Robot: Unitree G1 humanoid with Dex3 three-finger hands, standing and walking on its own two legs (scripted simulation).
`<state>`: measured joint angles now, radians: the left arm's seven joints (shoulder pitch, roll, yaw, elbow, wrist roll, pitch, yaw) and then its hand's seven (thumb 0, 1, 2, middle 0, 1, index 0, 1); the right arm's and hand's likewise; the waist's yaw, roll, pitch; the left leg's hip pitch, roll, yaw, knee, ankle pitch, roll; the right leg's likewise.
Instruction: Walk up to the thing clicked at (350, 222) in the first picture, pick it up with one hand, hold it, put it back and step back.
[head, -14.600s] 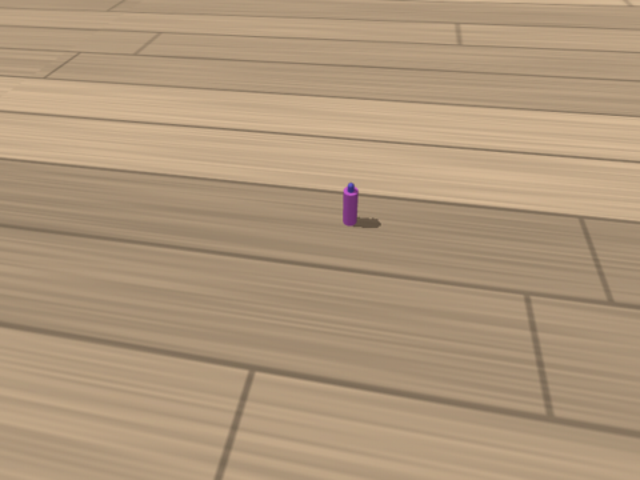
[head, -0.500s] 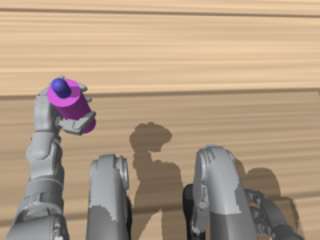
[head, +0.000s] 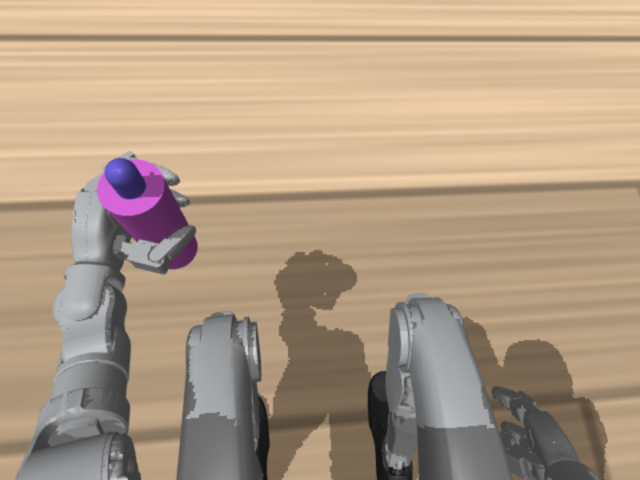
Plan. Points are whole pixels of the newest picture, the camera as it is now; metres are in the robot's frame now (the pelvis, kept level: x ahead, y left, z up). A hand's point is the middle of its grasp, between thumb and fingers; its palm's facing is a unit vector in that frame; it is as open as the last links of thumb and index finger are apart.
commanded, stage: lift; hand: left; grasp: from the side
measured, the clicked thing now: (152, 216) +0.43 +0.20 -0.02
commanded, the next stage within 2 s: hold in 1.78 s
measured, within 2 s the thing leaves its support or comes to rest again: neither
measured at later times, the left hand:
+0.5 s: hand (110, 181) +0.40 +0.18 +0.12, palm faces -0.02 -1.00 -0.03, open 8.6 cm
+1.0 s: hand out of the picture +0.39 +0.19 +0.27, palm faces +0.01 -1.00 -0.01, open 8.6 cm
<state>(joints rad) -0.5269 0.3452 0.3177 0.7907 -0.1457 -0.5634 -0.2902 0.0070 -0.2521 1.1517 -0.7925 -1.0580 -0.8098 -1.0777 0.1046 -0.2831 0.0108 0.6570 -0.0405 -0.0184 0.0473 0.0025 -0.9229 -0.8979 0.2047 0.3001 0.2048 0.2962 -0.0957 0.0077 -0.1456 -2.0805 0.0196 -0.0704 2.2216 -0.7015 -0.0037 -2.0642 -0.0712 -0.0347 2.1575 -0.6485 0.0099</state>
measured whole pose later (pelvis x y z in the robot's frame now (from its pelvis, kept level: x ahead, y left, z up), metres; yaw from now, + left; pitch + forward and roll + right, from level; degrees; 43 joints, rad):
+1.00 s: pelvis +0.05 +0.01 +0.25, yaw +1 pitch +20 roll -3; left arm -0.13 0.27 0.15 0.31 -0.21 -0.27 -0.16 0.01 -0.26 1.15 -0.80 -1.05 -0.82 -1.07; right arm 0.19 -0.23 0.00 0.60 0.05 -0.08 -0.05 0.00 -0.89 -0.89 0.20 0.30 0.20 0.30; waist -0.04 0.02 -0.15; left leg -1.15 0.05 -0.04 1.39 -0.60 0.00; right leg -1.13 -0.04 -0.07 1.32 -0.54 0.02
